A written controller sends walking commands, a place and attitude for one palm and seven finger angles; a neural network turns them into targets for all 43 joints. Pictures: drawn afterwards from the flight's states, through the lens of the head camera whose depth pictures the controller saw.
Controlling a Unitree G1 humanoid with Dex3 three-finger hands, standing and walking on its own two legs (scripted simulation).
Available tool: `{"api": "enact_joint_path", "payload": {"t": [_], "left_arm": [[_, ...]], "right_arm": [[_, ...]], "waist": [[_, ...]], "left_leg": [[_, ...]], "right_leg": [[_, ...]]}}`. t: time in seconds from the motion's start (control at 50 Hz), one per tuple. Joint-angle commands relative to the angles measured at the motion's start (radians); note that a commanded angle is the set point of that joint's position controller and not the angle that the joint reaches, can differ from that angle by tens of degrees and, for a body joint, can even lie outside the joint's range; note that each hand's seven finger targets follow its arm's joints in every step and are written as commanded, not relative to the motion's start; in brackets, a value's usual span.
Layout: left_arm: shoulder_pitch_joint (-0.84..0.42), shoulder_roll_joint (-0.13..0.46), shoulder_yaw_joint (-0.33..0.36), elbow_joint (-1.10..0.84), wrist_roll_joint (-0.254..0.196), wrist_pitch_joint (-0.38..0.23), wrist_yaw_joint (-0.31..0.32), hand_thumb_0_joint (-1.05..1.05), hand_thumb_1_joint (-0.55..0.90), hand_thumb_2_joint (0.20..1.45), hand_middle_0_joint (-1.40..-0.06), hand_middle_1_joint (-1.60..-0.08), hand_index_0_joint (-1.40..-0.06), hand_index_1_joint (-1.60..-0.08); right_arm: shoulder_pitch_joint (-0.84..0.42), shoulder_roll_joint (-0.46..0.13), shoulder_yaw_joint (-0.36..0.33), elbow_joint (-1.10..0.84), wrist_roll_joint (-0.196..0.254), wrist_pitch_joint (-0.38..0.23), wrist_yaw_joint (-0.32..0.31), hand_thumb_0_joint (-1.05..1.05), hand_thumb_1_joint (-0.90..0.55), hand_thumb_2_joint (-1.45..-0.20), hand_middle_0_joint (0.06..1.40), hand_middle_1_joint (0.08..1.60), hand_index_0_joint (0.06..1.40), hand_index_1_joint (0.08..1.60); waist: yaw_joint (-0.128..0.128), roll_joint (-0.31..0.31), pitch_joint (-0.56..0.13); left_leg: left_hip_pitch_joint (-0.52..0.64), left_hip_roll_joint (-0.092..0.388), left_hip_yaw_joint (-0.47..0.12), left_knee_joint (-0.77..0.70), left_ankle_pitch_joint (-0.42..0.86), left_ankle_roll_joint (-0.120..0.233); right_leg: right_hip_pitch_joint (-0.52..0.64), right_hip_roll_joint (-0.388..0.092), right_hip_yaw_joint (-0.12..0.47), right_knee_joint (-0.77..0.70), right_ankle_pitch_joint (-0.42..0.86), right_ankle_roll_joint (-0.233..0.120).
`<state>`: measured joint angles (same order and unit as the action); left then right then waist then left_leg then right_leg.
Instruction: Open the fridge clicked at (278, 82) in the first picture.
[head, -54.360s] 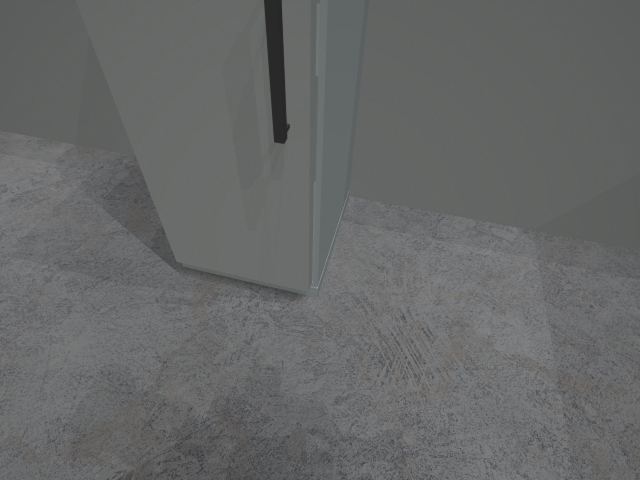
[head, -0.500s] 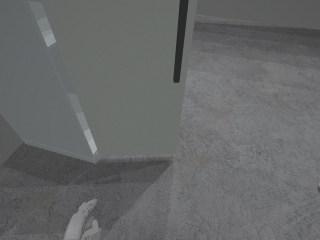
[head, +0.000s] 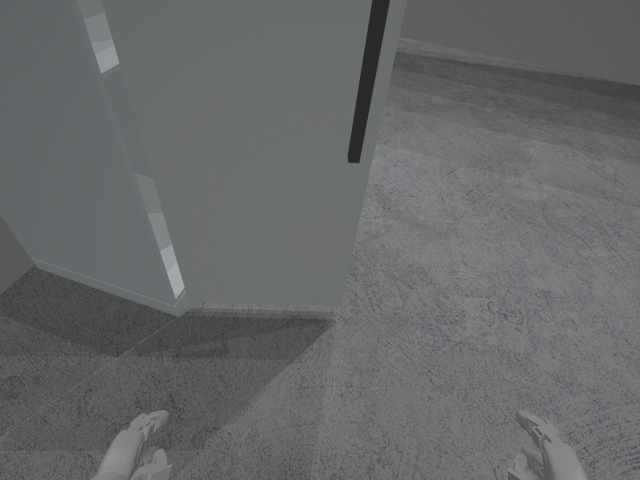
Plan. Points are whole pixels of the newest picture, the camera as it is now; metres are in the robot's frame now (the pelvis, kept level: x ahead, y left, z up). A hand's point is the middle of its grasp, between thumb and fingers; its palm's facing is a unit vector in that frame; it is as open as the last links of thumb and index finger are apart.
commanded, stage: let the arm hang, fingers relaxed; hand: right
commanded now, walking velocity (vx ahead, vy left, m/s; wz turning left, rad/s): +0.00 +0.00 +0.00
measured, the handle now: (365, 78) +0.78 -0.02 +0.16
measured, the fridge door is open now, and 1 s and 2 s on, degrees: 71 71 71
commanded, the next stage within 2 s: look to check the result in 0.92 s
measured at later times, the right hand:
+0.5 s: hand out of the picture -0.02 -0.19 -0.16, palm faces -0.04 +0.97 -0.25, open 7.3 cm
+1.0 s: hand out of the picture +0.04 -0.17 -0.16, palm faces -0.05 +0.98 -0.20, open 7.3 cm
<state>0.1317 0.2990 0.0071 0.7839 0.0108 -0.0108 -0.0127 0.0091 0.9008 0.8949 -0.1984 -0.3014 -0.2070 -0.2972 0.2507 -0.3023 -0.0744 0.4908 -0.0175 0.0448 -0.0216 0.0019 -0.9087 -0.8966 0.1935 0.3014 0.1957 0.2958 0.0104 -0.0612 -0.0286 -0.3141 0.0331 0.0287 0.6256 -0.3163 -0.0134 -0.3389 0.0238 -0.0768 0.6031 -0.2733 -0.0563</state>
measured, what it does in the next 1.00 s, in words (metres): stands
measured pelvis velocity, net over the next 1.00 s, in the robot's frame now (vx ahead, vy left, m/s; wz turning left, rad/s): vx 0.01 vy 0.00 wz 0.03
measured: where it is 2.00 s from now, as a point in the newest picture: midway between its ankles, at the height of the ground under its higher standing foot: outside the picture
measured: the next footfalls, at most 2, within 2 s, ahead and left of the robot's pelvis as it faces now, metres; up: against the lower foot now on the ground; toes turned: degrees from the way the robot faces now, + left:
none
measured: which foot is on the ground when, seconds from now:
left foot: down 0.00-1.00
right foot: down 0.00-1.00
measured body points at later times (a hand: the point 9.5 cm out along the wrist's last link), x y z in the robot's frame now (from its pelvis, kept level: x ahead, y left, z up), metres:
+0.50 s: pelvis -0.01 +0.01 +0.01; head +0.01 +0.02 +0.46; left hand -0.03 +0.23 -0.15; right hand -0.02 -0.24 -0.14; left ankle +0.01 +0.13 -0.73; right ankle +0.03 -0.08 -0.73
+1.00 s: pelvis +0.01 +0.00 +0.02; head +0.02 +0.00 +0.47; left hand +0.01 +0.23 -0.14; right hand +0.04 -0.22 -0.14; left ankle +0.01 +0.13 -0.73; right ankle +0.03 -0.08 -0.73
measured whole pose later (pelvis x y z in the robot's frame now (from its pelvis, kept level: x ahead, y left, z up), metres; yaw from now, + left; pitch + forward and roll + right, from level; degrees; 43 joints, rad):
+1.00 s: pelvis +0.01 +0.00 +0.02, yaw +2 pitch -1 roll +0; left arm 0.23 0.16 0.01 1.12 0.02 0.01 0.02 0.00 0.91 0.90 -0.20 -0.30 -0.20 -0.30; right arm 0.21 -0.17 0.01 1.14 -0.02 0.00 -0.03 0.00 -0.92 -0.90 0.20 0.30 0.20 0.30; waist 0.01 0.00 0.05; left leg -0.18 0.01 0.01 0.40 -0.20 0.00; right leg -0.20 0.01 -0.10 0.39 -0.18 -0.04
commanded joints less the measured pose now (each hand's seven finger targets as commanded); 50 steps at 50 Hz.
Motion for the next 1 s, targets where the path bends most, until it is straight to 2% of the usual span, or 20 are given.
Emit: {"api": "enact_joint_path", "payload": {"t": [0.0,0.02,0.08,0.1,0.12,0.14,0.16,0.2,0.22,0.36,0.4,0.48,0.62,0.68,0.72,0.76,0.8,0.82,0.92,0.98], "left_arm": [[0.01,0.091,0.025,-0.045,0.021,0.005,0.011,0.0,0.9,0.9,-0.2,-0.3,-0.2,-0.3],[0.02,0.087,0.024,-0.029,0.022,0.012,0.012,0.0,0.9,0.9,-0.2,-0.3,-0.2,-0.3],[0.031,0.064,0.017,0.038,0.024,0.024,0.017,0.0,0.9,0.9,-0.2,-0.3,-0.2,-0.3],[0.035,0.057,0.016,0.058,0.023,0.026,0.019,0.0,0.9,0.9,-0.2,-0.3,-0.2,-0.3],[0.045,0.058,0.017,0.075,0.019,0.028,0.021,0.0,0.9,0.9,-0.2,-0.3,-0.2,-0.3],[0.061,0.038,0.025,0.087,0.024,0.028,0.024,0.0,0.9,0.9,-0.2,-0.3,-0.2,-0.3],[0.071,0.029,0.025,0.106,0.023,0.03,0.025,0.0,0.9,0.9,-0.2,-0.3,-0.2,-0.3],[0.103,0.021,0.028,0.136,0.021,0.032,0.028,0.0,0.9,0.9,-0.2,-0.3,-0.2,-0.3],[0.12,0.024,0.032,0.147,0.019,0.033,0.031,0.0,0.9,0.9,-0.2,-0.3,-0.2,-0.3],[0.179,0.005,0.033,0.225,0.014,0.025,0.038,0.0,0.9,0.9,-0.2,-0.3,-0.2,-0.3],[0.182,0.002,0.032,0.239,0.015,0.026,0.039,0.0,0.9,0.9,-0.2,-0.3,-0.2,-0.3],[0.191,-0.011,0.03,0.265,0.015,0.024,0.038,0.0,0.9,0.9,-0.2,-0.3,-0.2,-0.3],[0.173,-0.028,0.026,0.288,0.011,0.013,0.04,0.0,0.9,0.9,-0.2,-0.3,-0.2,-0.3],[0.162,-0.039,0.023,0.301,0.013,0.015,0.04,0.0,0.9,0.9,-0.2,-0.3,-0.2,-0.3],[0.163,-0.036,0.025,0.3,0.011,0.013,0.04,0.0,0.9,0.9,-0.2,-0.3,-0.2,-0.3],[0.154,-0.039,0.023,0.308,0.013,0.012,0.041,0.0,0.9,0.9,-0.2,-0.3,-0.2,-0.3],[0.149,-0.04,0.023,0.309,0.012,0.012,0.041,0.0,0.9,0.9,-0.2,-0.3,-0.2,-0.3],[0.15,-0.035,0.025,0.305,0.011,0.012,0.041,0.0,0.9,0.9,-0.2,-0.3,-0.2,-0.3],[0.146,-0.034,0.024,0.31,0.008,0.01,0.043,0.0,0.9,0.9,-0.2,-0.3,-0.2,-0.3],[0.142,-0.035,0.021,0.316,0.009,0.008,0.045,0.0,0.9,0.9,-0.2,-0.3,-0.2,-0.3]], "right_arm": [[-0.014,-0.08,0.033,0.115,-0.007,-0.042,0.0,0.0,-0.9,-0.9,0.2,0.3,0.2,0.3],[-0.028,-0.089,0.038,0.158,-0.007,-0.04,-0.001,0.0,-0.9,-0.9,0.2,0.3,0.2,0.3],[-0.037,-0.079,0.048,0.278,-0.005,-0.037,0.0,0.0,-0.9,-0.9,0.2,0.3,0.2,0.3],[-0.021,-0.077,0.05,0.317,-0.004,-0.038,0.0,0.0,-0.9,-0.9,0.2,0.3,0.2,0.3],[0.0,-0.078,0.051,0.351,-0.005,-0.042,0.0,0.0,-0.9,-0.9,0.2,0.3,0.2,0.3],[0.018,-0.043,0.037,0.375,-0.006,-0.044,-0.002,0.0,-0.9,-0.9,0.2,0.3,0.2,0.3],[0.023,-0.049,0.041,0.403,-0.004,-0.046,-0.002,0.0,-0.9,-0.9,0.2,0.3,0.2,0.3],[0.015,-0.046,0.047,0.442,-0.002,-0.048,0.0,0.0,-0.9,-0.9,0.2,0.3,0.2,0.3],[0.018,-0.041,0.048,0.458,-0.003,-0.049,-0.002,0.0,-0.9,-0.9,0.2,0.3,0.2,0.3],[0.017,-0.006,0.059,0.557,-0.001,-0.05,-0.005,0.0,-0.9,-0.9,0.2,0.3,0.2,0.3],[0.018,0.002,0.061,0.574,-0.001,-0.047,-0.007,0.0,-0.9,-0.9,0.2,0.3,0.2,0.3],[0.021,0.008,0.06,0.595,-0.002,-0.049,-0.01,0.0,-0.9,-0.9,0.2,0.3,0.2,0.3],[0.02,0.022,0.061,0.608,-0.004,-0.055,-0.015,0.0,-0.9,-0.9,0.2,0.3,0.2,0.3],[0.003,0.031,0.062,0.608,-0.003,-0.054,-0.016,0.0,-0.9,-0.9,0.2,0.3,0.2,0.3],[0.009,0.029,0.06,0.611,-0.004,-0.057,-0.017,0.0,-0.9,-0.9,0.2,0.3,0.2,0.3],[-0.002,0.032,0.061,0.611,-0.003,-0.057,-0.016,0.0,-0.9,-0.9,0.2,0.3,0.2,0.3],[-0.006,0.029,0.06,0.61,-0.003,-0.057,-0.015,0.0,-0.9,-0.9,0.2,0.3,0.2,0.3],[0.001,0.025,0.06,0.611,-0.003,-0.059,-0.016,0.0,-0.9,-0.9,0.2,0.3,0.2,0.3],[-0.002,0.026,0.061,0.617,-0.002,-0.062,-0.016,0.0,-0.9,-0.9,0.2,0.3,0.2,0.3],[-0.002,0.033,0.062,0.622,-0.001,-0.061,-0.016,0.0,-0.9,-0.9,0.2,0.3,0.2,0.3]], "waist": [[-0.006,0.229,-0.02],[0.001,0.195,-0.001],[0.005,-0.016,0.056],[0.001,-0.058,0.071],[-0.004,-0.055,0.062],[-0.005,-0.105,0.031],[-0.005,-0.113,0.024],[0.001,-0.079,0.025],[0.002,-0.023,0.018],[0.005,0.073,0.062],[0.004,0.078,0.089],[0.005,0.095,0.094],[-0.003,0.068,0.069],[0.001,0.063,0.101],[-0.003,0.079,0.084],[0.001,0.039,0.082],[0.001,0.029,0.085],[-0.001,0.044,0.064],[0.001,0.069,0.054],[0.002,0.049,0.056]], "left_leg": [[0.062,0.091,-0.112,-0.159,0.151,0.057],[0.033,0.097,-0.127,-0.186,0.119,0.067],[0.01,0.07,-0.129,-0.235,-0.031,0.065],[0.019,0.062,-0.122,-0.244,-0.043,0.063],[0.04,0.058,-0.117,-0.256,-0.034,0.063],[0.067,0.059,-0.11,-0.266,-0.034,0.067],[0.078,0.058,-0.116,-0.273,-0.033,0.072],[0.075,0.057,-0.119,-0.288,-0.055,0.075],[0.07,0.056,-0.115,-0.3,-0.052,0.075],[0.05,0.051,-0.114,-0.316,-0.028,0.067],[0.038,0.046,-0.108,-0.314,-0.037,0.063],[0.037,0.048,-0.111,-0.316,-0.033,0.06],[0.075,0.05,-0.1,-0.287,0.102,0.054],[0.061,0.053,-0.102,-0.297,0.086,0.052],[0.073,0.054,-0.102,-0.299,0.11,0.051],[0.075,0.055,-0.105,-0.299,0.117,0.051],[0.079,0.054,-0.104,-0.301,0.12,0.05],[0.088,0.054,-0.103,-0.299,0.134,0.05],[0.098,0.058,-0.104,-0.305,0.169,0.048],[0.101,0.061,-0.102,-0.308,0.174,0.047]], "right_leg": [[0.017,-0.116,0.141,-0.138,0.132,0.008],[0.04,-0.101,0.131,-0.14,0.097,0.013],[0.044,-0.105,0.14,-0.222,-0.03,0.015],[0.028,-0.107,0.14,-0.241,-0.073,0.016],[0.03,-0.106,0.143,-0.242,-0.079,0.016],[0.031,-0.107,0.14,-0.244,-0.105,0.013],[0.032,-0.104,0.137,-0.243,-0.112,0.015],[0.034,-0.105,0.139,-0.246,-0.121,0.017],[0.056,-0.111,0.141,-0.238,-0.101,0.016],[0.075,-0.13,0.146,-0.276,-0.063,0.011],[0.071,-0.135,0.148,-0.292,-0.079,0.011],[0.075,-0.132,0.138,-0.297,-0.066,0.012],[0.108,-0.14,0.128,-0.295,0.045,0.013],[0.105,-0.139,0.127,-0.309,0.033,0.017],[0.122,-0.137,0.124,-0.296,0.066,0.016],[0.132,-0.137,0.121,-0.301,0.073,0.018],[0.131,-0.139,0.119,-0.307,0.07,0.019],[0.147,-0.139,0.121,-0.295,0.09,0.018],[0.174,-0.141,0.113,-0.287,0.142,0.019],[0.185,-0.142,0.114,-0.295,0.154,0.018]]}}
